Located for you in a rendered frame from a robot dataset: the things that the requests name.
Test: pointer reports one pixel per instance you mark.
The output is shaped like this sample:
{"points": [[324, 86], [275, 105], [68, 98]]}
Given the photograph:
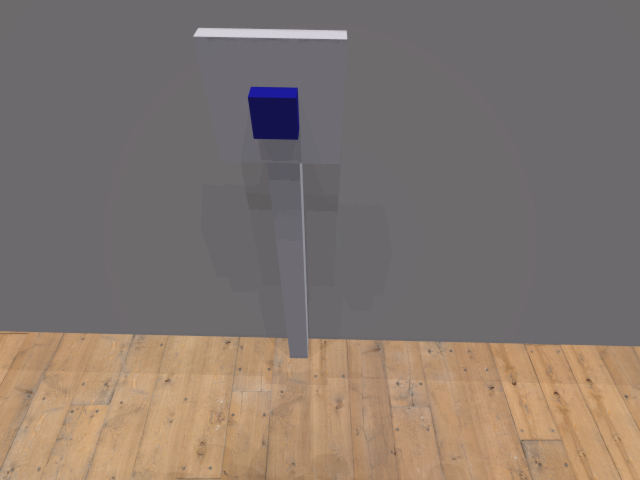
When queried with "panel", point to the panel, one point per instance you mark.
{"points": [[314, 61]]}

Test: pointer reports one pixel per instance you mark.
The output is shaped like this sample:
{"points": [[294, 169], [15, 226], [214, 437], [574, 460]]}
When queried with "button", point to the button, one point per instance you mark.
{"points": [[274, 112]]}

